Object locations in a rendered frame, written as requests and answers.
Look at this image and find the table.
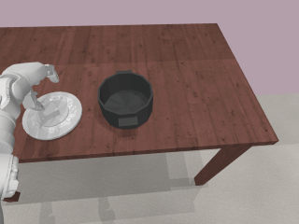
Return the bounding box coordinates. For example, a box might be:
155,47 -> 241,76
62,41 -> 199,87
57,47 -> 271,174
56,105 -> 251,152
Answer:
0,23 -> 279,203

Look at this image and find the lid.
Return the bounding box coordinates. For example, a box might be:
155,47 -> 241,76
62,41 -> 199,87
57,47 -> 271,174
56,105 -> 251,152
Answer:
22,91 -> 83,140

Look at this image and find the knob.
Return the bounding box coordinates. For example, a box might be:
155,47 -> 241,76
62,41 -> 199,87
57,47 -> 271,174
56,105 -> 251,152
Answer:
42,101 -> 60,119

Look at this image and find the left robot upper arm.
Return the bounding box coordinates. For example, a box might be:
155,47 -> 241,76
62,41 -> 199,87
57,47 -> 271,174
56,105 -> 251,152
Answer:
0,153 -> 19,224

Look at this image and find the robot left hand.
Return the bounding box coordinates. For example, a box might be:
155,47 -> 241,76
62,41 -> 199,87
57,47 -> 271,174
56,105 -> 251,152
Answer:
2,62 -> 59,111

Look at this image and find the pot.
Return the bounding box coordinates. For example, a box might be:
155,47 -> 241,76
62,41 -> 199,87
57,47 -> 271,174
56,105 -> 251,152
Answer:
97,70 -> 153,130

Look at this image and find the robot left forearm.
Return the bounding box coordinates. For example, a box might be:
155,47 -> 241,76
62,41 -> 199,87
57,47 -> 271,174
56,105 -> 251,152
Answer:
0,72 -> 31,155

